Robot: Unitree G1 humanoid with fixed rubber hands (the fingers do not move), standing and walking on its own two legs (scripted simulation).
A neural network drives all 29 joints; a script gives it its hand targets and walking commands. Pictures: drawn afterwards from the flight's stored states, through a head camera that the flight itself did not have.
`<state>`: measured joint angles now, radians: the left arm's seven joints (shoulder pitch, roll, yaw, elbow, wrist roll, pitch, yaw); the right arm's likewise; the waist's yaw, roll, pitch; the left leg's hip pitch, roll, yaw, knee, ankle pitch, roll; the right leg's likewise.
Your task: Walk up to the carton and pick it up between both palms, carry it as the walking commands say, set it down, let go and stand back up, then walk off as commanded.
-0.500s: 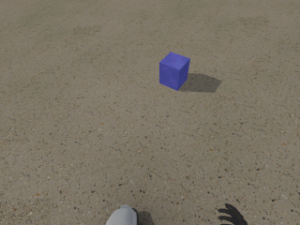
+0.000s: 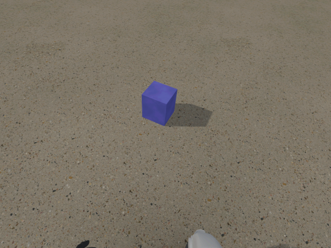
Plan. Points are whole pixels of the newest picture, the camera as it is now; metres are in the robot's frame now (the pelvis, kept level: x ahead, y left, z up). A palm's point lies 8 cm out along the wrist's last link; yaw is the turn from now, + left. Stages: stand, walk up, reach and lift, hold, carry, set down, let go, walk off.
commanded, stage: walk up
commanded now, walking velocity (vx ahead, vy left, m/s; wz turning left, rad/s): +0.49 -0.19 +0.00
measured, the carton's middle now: (159, 103) +1.27 -0.09 -0.66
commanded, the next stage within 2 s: none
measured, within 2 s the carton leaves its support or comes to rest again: neither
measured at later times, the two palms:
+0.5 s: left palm out of the picture +0.16 +0.17 -0.11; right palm (244, 171) +0.37 -0.30 -0.14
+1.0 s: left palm (99, 122) +0.61 +0.22 -0.14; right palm (233, 153) +0.43 -0.27 -0.11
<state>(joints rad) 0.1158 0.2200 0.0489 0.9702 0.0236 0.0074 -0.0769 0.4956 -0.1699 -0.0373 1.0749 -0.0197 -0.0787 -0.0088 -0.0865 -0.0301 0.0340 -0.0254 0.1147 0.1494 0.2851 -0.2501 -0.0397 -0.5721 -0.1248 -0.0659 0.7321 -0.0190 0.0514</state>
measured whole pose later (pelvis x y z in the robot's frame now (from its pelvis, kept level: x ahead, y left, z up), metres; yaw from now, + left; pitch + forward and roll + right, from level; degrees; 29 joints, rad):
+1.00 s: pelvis +0.51 -0.03 +0.00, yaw +0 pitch +0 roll -2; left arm 0.15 0.25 0.07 0.97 0.04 0.01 -0.06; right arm 0.45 -0.20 -0.04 1.05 -0.03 -0.07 0.00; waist -0.06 -0.04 0.05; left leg -0.11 0.10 0.15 0.34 -0.22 -0.01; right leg -0.58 -0.13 -0.06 0.92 -0.07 0.06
